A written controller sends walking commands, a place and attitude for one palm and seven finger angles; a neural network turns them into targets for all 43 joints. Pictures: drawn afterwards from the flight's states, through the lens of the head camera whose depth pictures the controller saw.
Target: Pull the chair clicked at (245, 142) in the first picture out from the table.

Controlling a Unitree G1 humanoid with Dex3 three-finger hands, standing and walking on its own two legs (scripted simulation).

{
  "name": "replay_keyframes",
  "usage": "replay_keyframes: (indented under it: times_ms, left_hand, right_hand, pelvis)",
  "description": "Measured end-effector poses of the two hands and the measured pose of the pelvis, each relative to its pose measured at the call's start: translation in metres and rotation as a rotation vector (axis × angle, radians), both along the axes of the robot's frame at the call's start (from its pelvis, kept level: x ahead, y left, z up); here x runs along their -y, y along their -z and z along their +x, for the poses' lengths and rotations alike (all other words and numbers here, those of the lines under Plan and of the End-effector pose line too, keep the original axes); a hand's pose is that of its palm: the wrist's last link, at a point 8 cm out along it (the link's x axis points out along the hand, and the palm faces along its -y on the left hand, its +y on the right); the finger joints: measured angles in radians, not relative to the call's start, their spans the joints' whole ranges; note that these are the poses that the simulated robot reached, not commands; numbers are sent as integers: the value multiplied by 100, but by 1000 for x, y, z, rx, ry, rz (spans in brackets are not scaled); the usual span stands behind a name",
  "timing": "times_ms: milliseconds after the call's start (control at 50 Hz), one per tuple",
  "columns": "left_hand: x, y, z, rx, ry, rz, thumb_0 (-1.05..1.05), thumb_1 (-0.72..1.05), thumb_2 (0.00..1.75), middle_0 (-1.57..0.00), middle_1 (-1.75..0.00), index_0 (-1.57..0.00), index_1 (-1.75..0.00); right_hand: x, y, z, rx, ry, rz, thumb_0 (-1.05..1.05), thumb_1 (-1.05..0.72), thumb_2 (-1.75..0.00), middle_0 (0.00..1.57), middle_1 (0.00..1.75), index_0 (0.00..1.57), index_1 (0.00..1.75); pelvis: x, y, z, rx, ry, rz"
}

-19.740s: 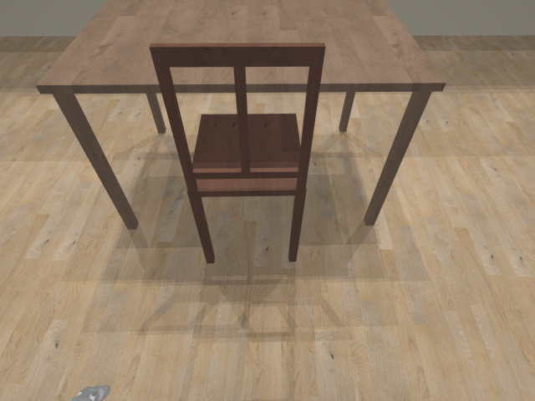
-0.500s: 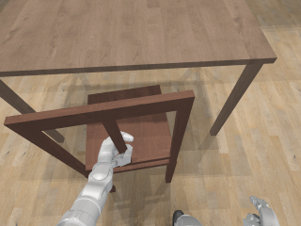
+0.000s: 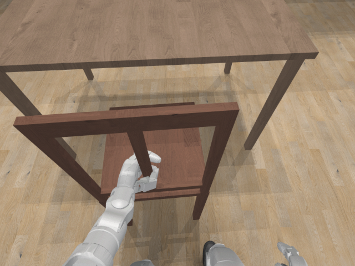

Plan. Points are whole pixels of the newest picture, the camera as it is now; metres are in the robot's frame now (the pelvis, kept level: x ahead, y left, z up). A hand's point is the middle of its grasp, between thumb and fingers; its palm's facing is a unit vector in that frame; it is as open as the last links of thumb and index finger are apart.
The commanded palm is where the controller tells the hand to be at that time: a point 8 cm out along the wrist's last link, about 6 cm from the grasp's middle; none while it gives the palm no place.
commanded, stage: step backward, pulling the chair out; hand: left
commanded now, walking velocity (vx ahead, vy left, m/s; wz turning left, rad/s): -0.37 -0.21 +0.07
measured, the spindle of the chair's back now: (145, 164) +0.35 +0.08 -0.04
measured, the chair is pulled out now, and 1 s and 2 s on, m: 0.22 0.43 0.63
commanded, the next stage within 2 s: stop walking, hand still on the chair in 1.70 s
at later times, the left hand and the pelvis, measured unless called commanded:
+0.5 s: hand (153, 216) +0.23 +0.06 -0.05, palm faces -0.10 -0.99 -0.14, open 5.5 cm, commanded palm +0.20 +0.11 -0.06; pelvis -0.08 -0.03 +0.02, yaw -1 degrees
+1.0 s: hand out of the picture +0.11 +0.06 -0.05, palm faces -0.09 -0.99 -0.13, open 5.5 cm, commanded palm +0.09 +0.12 -0.06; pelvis -0.19 -0.03 +0.01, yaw +2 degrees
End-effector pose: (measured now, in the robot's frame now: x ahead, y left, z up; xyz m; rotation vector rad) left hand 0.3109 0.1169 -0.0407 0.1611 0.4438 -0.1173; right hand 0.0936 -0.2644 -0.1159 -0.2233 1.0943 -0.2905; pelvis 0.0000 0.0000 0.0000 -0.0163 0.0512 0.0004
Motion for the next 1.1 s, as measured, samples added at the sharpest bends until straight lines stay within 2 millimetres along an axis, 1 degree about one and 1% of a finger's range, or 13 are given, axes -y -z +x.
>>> replay_keyframes:
  times_ms: [80, 140, 240, 300, 360, 440, 540, 640, 700, 780, 860, 1000, 1100]
  left_hand:
    - [-5, 0, -15, 3, 6, -26, 4, 68, 77, -22, -119, -46, -145]
    - [-8, -2, -30, -20, 6, -28, 5, 69, 76, -20, -118, -44, -145]
    - [-10, -1, -51, -4, 1, -7, 5, 66, 78, -24, -119, -46, -145]
    - [-8, -2, -60, -6, -29, 14, 5, 65, 79, -27, -117, -47, -145]
    - [-3, -3, -70, -18, -59, 19, 5, 64, 79, -29, -112, -48, -145]
    - [3, -4, -83, -33, -66, 18, 6, 65, 78, -28, -112, -49, -145]
    - [6, -3, -102, -22, -35, 4, 5, 66, 76, -24, -117, -49, -145]
    - [2, -3, -125, -13, -20, -15, 5, 68, 76, -20, -120, -48, -145]
    - [0, -3, -140, -18, -31, -12, 5, 68, 76, -21, -119, -48, -145]
    - [1, -4, -163, -17, -62, -2, 5, 66, 78, -24, -117, -48, -145]
    - [4, -4, -184, -16, -73, 11, 5, 65, 78, -26, -116, -49, -145]
    - [5, -4, -213, -18, -66, 1, 5, 65, 78, -25, -119, -49, -145]
    - [1, -3, -230, -13, -52, -13, 4, 67, 78, -21, -122, -49, -145]
  right_hand:
    - [6, -19, -19, 11, 20, -47, 0, -91, -90, 20, 30, 20, 30]
    - [4, -26, -27, 8, 17, -29, 0, -91, -90, 20, 30, 20, 30]
    - [-1, -15, -38, -21, -35, 38, 0, -90, -90, 20, 30, 20, 30]
    - [0, -3, -45, -35, -53, 85, 0, -90, -90, 20, 30, 20, 30]
    - [4, 1, -53, -31, -32, 107, 0, -90, -90, 20, 30, 20, 30]
    - [16, -6, -62, -2, -10, 75, 1, -90, -90, 20, 30, 20, 30]
    - [28, -13, -66, 44, -22, -14, 1, -90, -90, 20, 30, 20, 30]
    - [19, -27, -75, 63, -61, -29, 1, -91, -90, 20, 30, 20, 30]
    - [11, -26, -83, 80, -93, 10, 0, -91, -90, 20, 30, 20, 30]
    - [3, -14, -100, 86, -100, 84, 0, -90, -90, 20, 30, 20, 30]
    - [6, -5, -127, 62, -72, 105, 0, -90, -90, 20, 30, 20, 30]
    - [20, -4, -169, 11, -74, 19, 1, -90, -90, 20, 30, 20, 30]
    - [16, -13, -192, 0, -83, -15, 1, -90, -90, 20, 30, 20, 30]
  pelvis:
    - [-3, -4, -12, 6, 20, 12]
    - [1, -12, -14, -16, 20, -19]
    - [15, -14, -26, -28, 40, -15]
    - [26, -15, -42, -16, 45, -28]
    - [33, -17, -57, -4, 38, -22]
    - [33, -18, -72, -11, 40, 14]
    - [21, -10, -87, -11, 9, -4]
    - [20, -12, -110, 8, 19, 21]
    - [25, -13, -122, 4, 15, 11]
    - [37, -11, -140, 23, 18, -14]
    - [43, -10, -159, 27, 3, -18]
    - [30, -7, -187, 2, -39, -1]
    - [24, -8, -211, 18, -38, 24]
